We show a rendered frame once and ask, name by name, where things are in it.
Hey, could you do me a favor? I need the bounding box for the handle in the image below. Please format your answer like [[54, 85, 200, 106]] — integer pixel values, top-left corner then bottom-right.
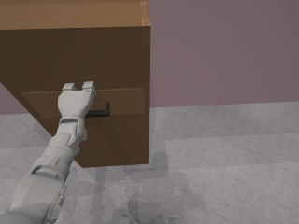
[[85, 102, 110, 118]]

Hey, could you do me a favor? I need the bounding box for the robot left hand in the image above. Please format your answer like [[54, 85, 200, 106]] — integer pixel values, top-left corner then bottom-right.
[[58, 81, 96, 141]]

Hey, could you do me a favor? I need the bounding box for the drawer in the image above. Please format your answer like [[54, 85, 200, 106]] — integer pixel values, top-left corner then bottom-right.
[[20, 88, 144, 117]]

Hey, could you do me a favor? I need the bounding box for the robot left forearm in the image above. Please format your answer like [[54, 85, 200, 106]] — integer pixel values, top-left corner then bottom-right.
[[6, 115, 85, 213]]

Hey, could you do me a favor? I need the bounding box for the robot left shin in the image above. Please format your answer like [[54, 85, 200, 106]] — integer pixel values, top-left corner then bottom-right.
[[122, 213, 132, 218]]

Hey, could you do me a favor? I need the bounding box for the robot left upper arm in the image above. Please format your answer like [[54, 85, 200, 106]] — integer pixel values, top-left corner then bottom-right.
[[0, 174, 67, 224]]

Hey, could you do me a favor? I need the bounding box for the cabinet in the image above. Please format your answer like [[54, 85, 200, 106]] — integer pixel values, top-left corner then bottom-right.
[[0, 0, 151, 168]]

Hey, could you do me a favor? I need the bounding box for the robot shin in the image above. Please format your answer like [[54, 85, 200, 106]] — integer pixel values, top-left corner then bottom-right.
[[122, 213, 132, 218], [167, 216, 178, 222]]

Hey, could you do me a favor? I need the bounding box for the robot right shin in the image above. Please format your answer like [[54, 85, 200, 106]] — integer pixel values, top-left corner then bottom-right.
[[167, 216, 178, 222]]

